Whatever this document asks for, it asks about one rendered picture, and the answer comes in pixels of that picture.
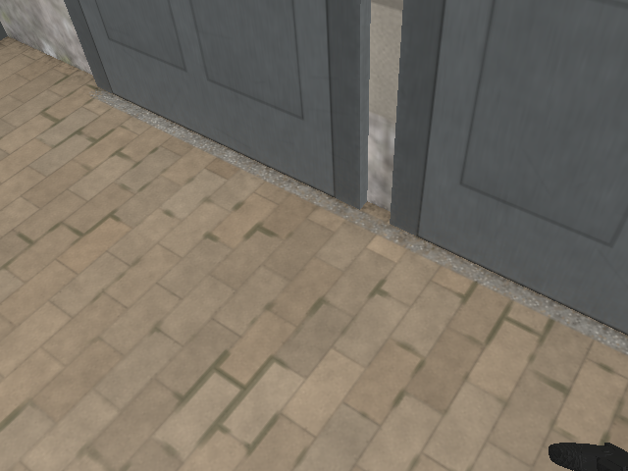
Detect robot right hand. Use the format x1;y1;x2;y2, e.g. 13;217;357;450
549;443;628;471

